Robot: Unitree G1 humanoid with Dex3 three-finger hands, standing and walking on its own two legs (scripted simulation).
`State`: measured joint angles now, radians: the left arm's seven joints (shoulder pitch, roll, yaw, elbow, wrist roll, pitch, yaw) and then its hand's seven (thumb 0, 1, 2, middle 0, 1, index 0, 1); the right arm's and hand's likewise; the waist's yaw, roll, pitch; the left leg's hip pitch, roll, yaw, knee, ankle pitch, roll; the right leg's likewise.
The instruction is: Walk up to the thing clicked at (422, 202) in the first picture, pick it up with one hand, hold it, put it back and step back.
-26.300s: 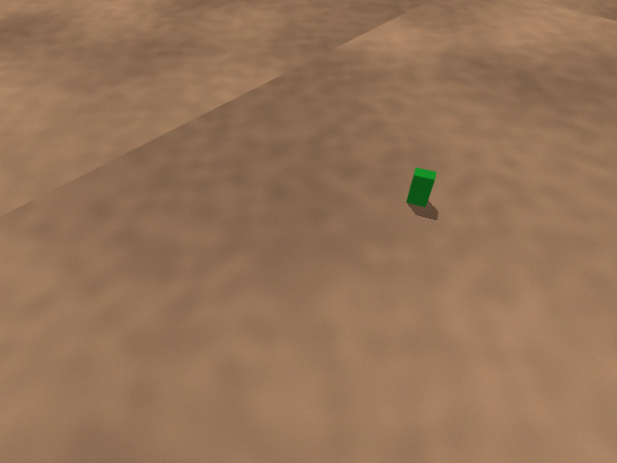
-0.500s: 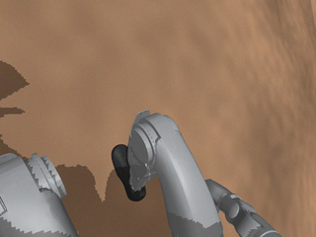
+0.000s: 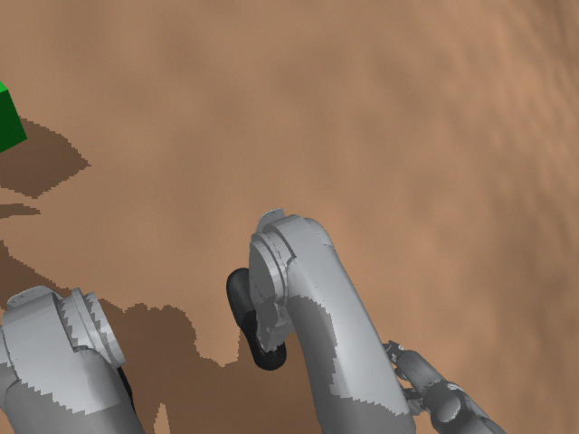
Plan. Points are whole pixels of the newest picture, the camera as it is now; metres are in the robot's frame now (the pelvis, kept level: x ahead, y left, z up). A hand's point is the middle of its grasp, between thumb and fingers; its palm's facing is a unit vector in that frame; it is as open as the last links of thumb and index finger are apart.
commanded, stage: home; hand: left
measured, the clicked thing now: out of the picture +0.53 +0.25 -0.24
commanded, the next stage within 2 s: none
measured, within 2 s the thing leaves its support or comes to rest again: neither
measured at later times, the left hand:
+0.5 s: hand out of the picture +0.44 +0.45 +0.00, palm faces +0.38 -0.77 -0.51, open 17.1 cm
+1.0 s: hand out of the picture +0.29 +0.32 +0.18, palm faces +0.36 -0.84 -0.41, open 17.1 cm
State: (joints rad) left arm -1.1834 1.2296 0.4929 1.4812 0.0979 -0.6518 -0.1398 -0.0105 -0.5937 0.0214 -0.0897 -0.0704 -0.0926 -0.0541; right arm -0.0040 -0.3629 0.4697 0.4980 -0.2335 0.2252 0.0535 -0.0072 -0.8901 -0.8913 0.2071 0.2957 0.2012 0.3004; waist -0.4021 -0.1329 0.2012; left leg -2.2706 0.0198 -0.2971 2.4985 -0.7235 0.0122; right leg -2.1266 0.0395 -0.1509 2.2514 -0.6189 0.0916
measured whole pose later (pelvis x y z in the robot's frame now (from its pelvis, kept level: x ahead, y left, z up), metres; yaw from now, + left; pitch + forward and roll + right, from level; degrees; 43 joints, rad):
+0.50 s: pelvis +0.01 +0.00 +0.05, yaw +5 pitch +35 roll -12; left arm -0.78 0.91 0.49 0.92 0.20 -0.13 -0.04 -0.01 -0.46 0.10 -0.07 -0.07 -0.06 -0.06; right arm 0.18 -0.31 0.16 0.53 -0.06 0.30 0.10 0.00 -0.90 -0.90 0.21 0.30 0.20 0.30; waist -0.19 0.01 -0.04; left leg -2.21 0.03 -0.14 2.29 -0.70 0.04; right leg -2.11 0.00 -0.04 2.13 -0.64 0.05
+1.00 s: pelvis +0.05 -0.01 +0.27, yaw +13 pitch +26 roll -4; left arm -0.13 0.39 0.23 0.51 0.04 0.07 0.10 -0.01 -0.47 0.09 -0.07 -0.07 -0.07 -0.06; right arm 0.12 -0.25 0.02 0.50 0.04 0.09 -0.06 0.00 -0.90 -0.90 0.21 0.30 0.20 0.30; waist -0.06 0.02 -0.17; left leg -1.37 0.05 -0.07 1.53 -0.62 -0.02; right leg -1.33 -0.03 -0.04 1.46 -0.58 0.03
